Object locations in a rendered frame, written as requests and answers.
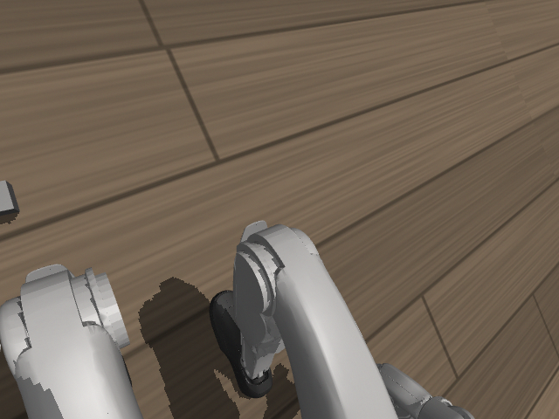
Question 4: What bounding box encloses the right robot hand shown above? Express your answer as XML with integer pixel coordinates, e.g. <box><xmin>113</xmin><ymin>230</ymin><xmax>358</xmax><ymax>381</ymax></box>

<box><xmin>376</xmin><ymin>363</ymin><xmax>433</xmax><ymax>419</ymax></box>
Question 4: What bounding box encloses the right robot arm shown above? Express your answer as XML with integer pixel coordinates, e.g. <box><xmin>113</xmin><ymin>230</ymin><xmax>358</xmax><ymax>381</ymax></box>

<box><xmin>418</xmin><ymin>396</ymin><xmax>475</xmax><ymax>419</ymax></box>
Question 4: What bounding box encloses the right robot foot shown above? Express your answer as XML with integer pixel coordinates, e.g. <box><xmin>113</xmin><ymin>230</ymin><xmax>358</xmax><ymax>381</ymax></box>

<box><xmin>210</xmin><ymin>290</ymin><xmax>273</xmax><ymax>398</ymax></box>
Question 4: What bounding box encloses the small box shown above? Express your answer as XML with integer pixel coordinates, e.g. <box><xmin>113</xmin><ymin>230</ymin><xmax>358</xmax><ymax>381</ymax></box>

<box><xmin>0</xmin><ymin>181</ymin><xmax>20</xmax><ymax>216</ymax></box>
